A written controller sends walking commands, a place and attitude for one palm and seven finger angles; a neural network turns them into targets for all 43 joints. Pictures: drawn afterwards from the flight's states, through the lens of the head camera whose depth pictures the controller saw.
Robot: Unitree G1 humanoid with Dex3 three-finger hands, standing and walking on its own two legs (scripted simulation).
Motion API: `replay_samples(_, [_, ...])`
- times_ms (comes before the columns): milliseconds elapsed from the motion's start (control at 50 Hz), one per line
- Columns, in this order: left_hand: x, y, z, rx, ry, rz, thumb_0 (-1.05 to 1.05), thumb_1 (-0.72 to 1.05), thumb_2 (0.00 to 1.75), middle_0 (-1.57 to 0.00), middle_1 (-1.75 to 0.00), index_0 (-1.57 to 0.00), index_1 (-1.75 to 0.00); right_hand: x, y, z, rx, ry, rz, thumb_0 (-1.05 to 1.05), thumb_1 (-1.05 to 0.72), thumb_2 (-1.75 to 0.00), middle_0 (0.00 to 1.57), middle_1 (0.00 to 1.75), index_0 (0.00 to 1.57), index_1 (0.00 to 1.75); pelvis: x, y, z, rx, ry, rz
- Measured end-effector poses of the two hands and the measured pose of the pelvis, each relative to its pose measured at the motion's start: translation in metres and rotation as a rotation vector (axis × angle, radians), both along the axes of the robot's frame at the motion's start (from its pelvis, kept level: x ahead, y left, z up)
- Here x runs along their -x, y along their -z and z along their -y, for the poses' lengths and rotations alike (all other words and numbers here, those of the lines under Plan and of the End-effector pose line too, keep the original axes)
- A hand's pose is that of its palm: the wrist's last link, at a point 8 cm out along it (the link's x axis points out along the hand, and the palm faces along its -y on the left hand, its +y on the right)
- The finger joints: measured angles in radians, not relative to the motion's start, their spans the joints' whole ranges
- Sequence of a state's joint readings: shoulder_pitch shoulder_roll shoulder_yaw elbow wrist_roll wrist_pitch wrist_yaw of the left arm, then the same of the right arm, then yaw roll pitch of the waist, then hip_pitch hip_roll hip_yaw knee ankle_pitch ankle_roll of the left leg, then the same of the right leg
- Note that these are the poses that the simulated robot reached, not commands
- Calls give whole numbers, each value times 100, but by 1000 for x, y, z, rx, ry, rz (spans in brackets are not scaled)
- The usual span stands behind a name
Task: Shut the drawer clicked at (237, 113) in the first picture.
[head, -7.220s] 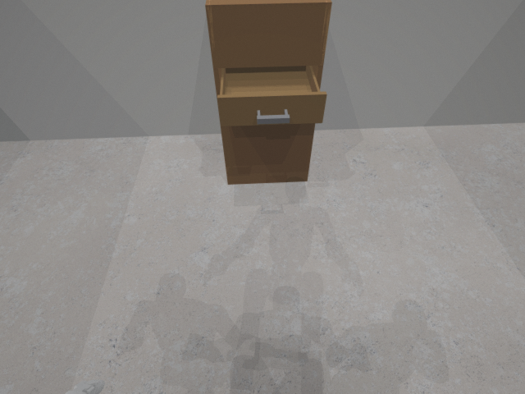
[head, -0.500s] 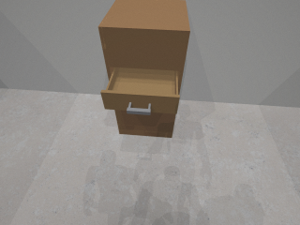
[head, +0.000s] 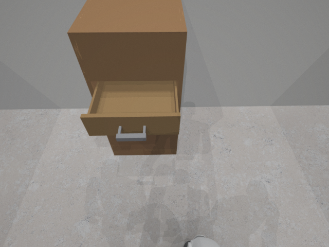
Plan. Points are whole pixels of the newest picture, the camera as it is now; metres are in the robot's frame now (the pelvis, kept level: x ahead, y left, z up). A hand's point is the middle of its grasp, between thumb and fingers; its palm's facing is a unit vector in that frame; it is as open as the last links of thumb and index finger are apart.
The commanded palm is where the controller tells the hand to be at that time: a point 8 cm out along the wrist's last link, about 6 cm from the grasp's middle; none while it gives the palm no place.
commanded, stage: take the last steps up to it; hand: left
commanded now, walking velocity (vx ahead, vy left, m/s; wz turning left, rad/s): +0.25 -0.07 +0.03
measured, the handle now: (131, 132) +0.55 +0.14 -0.17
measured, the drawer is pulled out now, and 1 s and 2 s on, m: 0.21 0.21 0.21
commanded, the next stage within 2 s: come to a stop and stand still in 0.32 s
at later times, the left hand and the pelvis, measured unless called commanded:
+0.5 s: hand out of the picture +0.11 +0.13 -0.18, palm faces +0.13 -0.98 -0.14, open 7.3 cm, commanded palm none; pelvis +0.15 -0.03 +0.00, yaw +2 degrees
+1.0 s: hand (122, 235) +0.18 +0.12 -0.15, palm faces +0.10 -0.96 -0.25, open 7.4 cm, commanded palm none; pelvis +0.15 -0.06 +0.01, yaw +3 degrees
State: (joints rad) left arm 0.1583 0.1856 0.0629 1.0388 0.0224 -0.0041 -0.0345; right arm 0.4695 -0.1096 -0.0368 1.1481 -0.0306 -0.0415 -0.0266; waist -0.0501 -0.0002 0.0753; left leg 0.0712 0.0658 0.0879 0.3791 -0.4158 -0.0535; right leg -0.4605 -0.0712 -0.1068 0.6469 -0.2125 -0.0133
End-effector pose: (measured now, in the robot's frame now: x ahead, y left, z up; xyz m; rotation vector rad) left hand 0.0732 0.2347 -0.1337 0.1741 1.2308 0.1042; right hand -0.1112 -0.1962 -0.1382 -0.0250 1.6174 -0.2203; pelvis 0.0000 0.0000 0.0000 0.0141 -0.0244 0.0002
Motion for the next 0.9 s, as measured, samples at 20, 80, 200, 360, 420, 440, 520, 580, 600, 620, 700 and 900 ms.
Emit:
replay_samples(20, [-16,3,6,-6,6,33,0,91,90,-20,-30,-19,-30,-4,6,7,-6,2,-16,1,-91,-90,20,30,20,30,-9,6,7,-3,-4,0])
replay_samples(80, [-46,3,23,-15,-9,103,0,91,90,-20,-30,-20,-30,-33,16,30,-9,-11,-24,1,-91,-90,20,30,20,30,-27,12,22,4,-11,12])
replay_samples(200, [-52,-11,37,-37,-64,61,-1,94,89,-20,-30,-20,-30,-149,6,69,46,-77,184,1,-91,-90,19,30,20,30,-61,-5,35,17,-22,6])
replay_samples(360, [-43,-7,45,-1,-109,-49,-1,93,89,-20,-30,-20,-30,-282,-15,70,57,-165,409,1,-91,-90,19,30,20,30,-106,-14,38,32,-26,-4])
replay_samples(420, [-36,1,48,29,-146,-99,0,92,89,-20,-30,-20,-30,-316,-18,59,52,-201,441,1,-91,-90,19,30,20,30,-124,-12,34,40,-29,0])
replay_samples(440, [-34,5,48,40,-158,-118,0,92,89,-20,-30,-20,-30,-325,-17,54,52,-211,449,1,-91,-90,19,30,20,30,-131,-10,32,44,-30,3])
replay_samples(520, [-31,17,52,67,-182,-200,0,92,89,-20,-30,-20,-30,-350,-16,40,66,-225,456,0,-93,-90,19,30,20,30,-152,-5,26,24,-26,10])
replay_samples(580, [-34,15,57,71,-180,-242,0,91,89,-20,-30,-20,-30,-358,-16,39,76,-222,434,-1,-94,-90,20,30,20,30,-161,-7,25,3,-18,11])
replay_samples(600, [-36,14,59,69,-177,-249,0,91,89,-20,-30,-20,-30,-360,-15,40,76,-219,425,-1,-94,-90,20,30,20,30,-162,-8,26,-2,-18,13])
replay_samples(620, [-38,13,60,65,-174,-252,0,91,89,-20,-30,-20,-30,-360,-13,42,75,-214,416,-1,-94,-90,20,30,20,30,-163,-8,28,-8,-18,13])
replay_samples(700, [-51,9,61,24,-167,-237,0,91,89,-20,-30,-20,-30,-358,-5,56,62,-193,380,-1,-94,-90,20,30,20,30,-163,-6,39,-22,-20,12])
replay_samples(900, [-84,-11,63,-71,-135,-110,0,91,89,-20,-30,-20,-30,-324,7,99,47,-153,297,0,-92,-90,20,30,20,30,-156,-7,64,-8,-36,1])
